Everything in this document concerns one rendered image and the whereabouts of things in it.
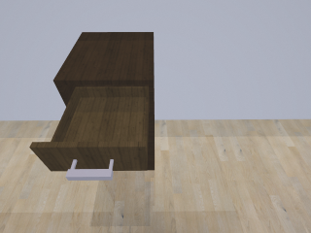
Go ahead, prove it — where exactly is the drawer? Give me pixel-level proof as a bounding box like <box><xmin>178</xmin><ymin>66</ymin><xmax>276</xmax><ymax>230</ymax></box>
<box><xmin>30</xmin><ymin>86</ymin><xmax>150</xmax><ymax>172</ymax></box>

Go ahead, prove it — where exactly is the cabinet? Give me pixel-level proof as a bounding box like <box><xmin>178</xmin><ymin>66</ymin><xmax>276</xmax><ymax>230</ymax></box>
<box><xmin>53</xmin><ymin>32</ymin><xmax>155</xmax><ymax>171</ymax></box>

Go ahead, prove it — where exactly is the handle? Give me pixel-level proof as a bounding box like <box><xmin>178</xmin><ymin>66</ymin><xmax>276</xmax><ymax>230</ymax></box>
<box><xmin>65</xmin><ymin>159</ymin><xmax>114</xmax><ymax>181</ymax></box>

